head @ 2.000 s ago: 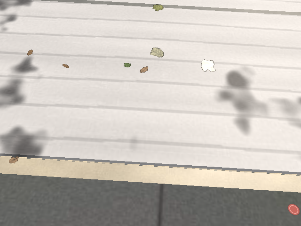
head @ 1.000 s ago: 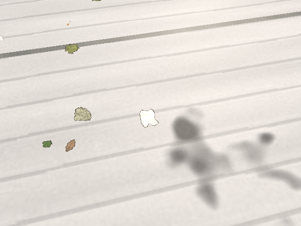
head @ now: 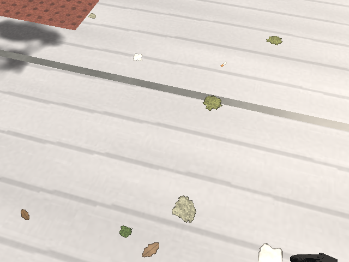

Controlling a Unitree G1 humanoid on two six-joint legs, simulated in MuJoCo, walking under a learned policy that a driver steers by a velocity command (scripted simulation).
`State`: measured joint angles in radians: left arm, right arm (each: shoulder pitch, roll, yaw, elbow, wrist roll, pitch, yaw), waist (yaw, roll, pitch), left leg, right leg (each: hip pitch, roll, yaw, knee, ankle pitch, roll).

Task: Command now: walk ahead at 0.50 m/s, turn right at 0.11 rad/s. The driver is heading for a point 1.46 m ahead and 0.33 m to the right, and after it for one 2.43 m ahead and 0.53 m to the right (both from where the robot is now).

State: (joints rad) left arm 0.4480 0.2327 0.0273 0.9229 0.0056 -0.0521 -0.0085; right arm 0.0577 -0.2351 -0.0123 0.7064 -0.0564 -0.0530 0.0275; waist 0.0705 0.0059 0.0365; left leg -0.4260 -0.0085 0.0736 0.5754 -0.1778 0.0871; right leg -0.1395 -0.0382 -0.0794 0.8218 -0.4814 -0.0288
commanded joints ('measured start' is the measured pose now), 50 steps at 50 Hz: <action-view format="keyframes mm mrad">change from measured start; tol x16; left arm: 1 -60 134 35 -105 -4 -11 2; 19 -414 41 17 -210 31 36 -63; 25 21 245 103 -110 52 25 -14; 31 -187 149 71 -131 -7 21 8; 50 -27 189 50 -34 28 -28 28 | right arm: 1 294 -190 -64 43 28 -2 -29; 25 350 -136 -52 130 45 -11 -50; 46 -97 -89 -26 -47 30 10 6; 50 61 -121 -43 -3 36 4 -2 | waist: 1 -145 76 -133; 19 -105 56 73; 23 -11 92 -70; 26 17 -234 -317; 30 -73 27 -16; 50 -73 -88 -11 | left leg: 1 536 376 -452 -285 44 143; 5 300 256 -181 -405 177 58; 17 425 256 104 -428 406 48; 23 539 278 178 28 987 18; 24 428 257 192 265 829 -4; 26 -214 -43 42 903 -370 -93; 41 -254 119 -52 203 167 -117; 50 -1 -15 6 -29 16 17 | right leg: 1 -525 -10 145 401 68 -52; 15 -528 -44 31 -33 497 -12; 23 -217 124 -90 -220 222 -161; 24 -2 135 -48 -308 249 -197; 26 436 -315 835 -503 243 -426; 34 -35 -88 308 -616 664 -258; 46 233 -123 251 -630 754 -171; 50 264 -148 172 -470 1152 -124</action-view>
